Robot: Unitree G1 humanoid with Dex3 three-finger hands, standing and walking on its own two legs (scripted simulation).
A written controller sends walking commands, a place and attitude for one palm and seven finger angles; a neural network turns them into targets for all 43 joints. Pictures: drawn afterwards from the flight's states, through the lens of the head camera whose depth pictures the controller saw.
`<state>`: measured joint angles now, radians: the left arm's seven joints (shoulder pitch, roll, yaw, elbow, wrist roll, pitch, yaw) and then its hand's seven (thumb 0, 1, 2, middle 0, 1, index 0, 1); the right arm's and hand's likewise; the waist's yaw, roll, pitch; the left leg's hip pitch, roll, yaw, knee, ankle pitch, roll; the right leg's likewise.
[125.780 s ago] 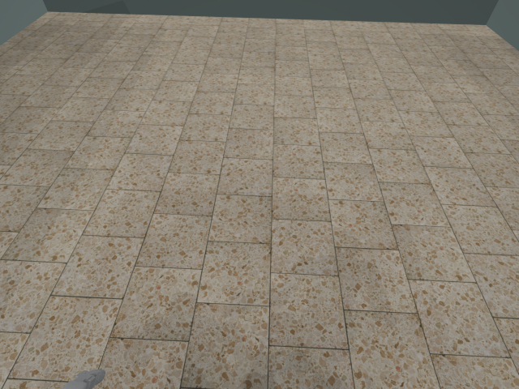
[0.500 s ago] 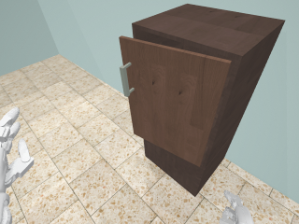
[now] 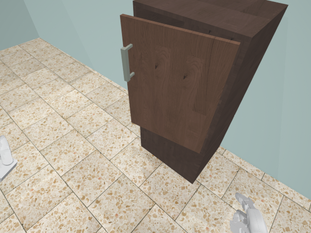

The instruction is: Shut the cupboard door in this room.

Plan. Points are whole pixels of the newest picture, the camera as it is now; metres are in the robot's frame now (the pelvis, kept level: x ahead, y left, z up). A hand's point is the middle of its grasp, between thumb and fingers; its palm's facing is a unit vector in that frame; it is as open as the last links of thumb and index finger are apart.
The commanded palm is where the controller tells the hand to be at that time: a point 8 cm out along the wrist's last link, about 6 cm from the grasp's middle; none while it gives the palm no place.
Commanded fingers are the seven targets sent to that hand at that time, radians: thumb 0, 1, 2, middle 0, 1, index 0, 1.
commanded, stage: step back with the hand held close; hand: left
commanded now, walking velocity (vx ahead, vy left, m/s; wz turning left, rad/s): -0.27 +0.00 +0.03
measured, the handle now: (128, 63) +0.73 +0.16 +0.06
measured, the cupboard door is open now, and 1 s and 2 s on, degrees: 11 11 11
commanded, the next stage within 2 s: stop stepping back and stand still in 0.84 s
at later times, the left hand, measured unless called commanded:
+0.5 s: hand out of the picture +0.12 +0.24 +0.18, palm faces +0.48 -0.74 -0.47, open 7.4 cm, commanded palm +0.05 +0.28 +0.19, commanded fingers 0.00 0.90 0.90 -0.20 -0.30 -0.20 -0.30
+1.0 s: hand out of the picture -0.01 +0.28 +0.18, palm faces +0.57 -0.73 -0.38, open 7.4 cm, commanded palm -0.08 +0.29 +0.19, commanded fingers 0.00 0.90 0.90 -0.20 -0.30 -0.20 -0.30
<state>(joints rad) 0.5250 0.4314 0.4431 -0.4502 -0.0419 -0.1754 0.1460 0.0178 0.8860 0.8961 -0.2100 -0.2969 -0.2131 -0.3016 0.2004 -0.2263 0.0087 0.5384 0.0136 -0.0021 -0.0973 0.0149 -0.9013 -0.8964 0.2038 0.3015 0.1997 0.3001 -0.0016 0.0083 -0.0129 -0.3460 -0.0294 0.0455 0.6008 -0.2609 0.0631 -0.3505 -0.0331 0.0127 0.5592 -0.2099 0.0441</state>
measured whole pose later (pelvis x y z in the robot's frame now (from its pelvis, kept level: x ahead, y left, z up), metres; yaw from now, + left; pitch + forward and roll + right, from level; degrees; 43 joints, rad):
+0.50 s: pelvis -0.08 -0.02 -0.01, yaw +3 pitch +0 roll -1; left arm 0.50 0.44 0.46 -0.50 -0.02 -0.27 0.19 0.02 0.88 0.90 -0.21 -0.30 -0.21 -0.30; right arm 0.24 -0.24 0.00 0.59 0.00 -0.05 -0.08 0.02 -0.90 -0.90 0.20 0.30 0.20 0.30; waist -0.04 -0.01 0.02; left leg -0.52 -0.01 0.03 0.69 -0.33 0.04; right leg -0.49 -0.02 -0.02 0.61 -0.19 0.01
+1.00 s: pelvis -0.19 -0.01 +0.00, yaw +4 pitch +1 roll -4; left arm 0.43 0.41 0.47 -0.47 -0.05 -0.24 0.16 0.02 0.89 0.90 -0.21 -0.30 -0.21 -0.30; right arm 0.11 -0.15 0.01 0.59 -0.01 -0.13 -0.06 0.01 -0.90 -0.90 0.20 0.30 0.20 0.30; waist 0.03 0.01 0.00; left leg -0.48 0.09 0.07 0.58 -0.12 0.04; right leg -0.42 0.07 0.02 0.95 -0.45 0.03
